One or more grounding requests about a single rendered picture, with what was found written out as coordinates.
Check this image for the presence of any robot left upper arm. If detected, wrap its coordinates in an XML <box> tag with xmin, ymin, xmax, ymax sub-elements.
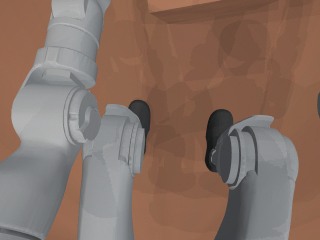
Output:
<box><xmin>0</xmin><ymin>83</ymin><xmax>101</xmax><ymax>240</ymax></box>

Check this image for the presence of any left robot forearm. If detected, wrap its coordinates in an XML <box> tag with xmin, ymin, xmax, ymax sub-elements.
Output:
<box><xmin>11</xmin><ymin>0</ymin><xmax>111</xmax><ymax>126</ymax></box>

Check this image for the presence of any left robot shin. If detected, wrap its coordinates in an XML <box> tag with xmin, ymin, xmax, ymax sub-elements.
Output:
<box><xmin>82</xmin><ymin>104</ymin><xmax>142</xmax><ymax>161</ymax></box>

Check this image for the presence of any carton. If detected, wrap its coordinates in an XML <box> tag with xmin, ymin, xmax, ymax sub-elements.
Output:
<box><xmin>147</xmin><ymin>0</ymin><xmax>279</xmax><ymax>24</ymax></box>

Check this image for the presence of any left robot thigh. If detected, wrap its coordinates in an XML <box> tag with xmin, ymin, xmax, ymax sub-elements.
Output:
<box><xmin>77</xmin><ymin>114</ymin><xmax>145</xmax><ymax>240</ymax></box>

